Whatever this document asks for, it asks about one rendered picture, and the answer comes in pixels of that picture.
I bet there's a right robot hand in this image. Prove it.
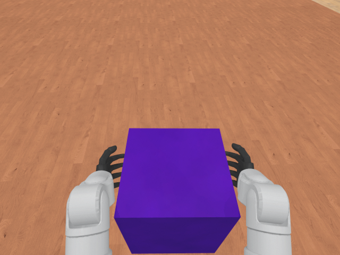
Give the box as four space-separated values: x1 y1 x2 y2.
225 143 254 187

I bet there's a left robot hand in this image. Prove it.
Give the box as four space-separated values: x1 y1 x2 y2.
96 146 125 188

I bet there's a left robot forearm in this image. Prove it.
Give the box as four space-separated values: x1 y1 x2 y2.
65 171 115 255

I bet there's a carton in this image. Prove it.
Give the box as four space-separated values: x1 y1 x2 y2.
114 128 241 254

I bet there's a right robot forearm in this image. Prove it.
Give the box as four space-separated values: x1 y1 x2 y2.
237 168 292 255

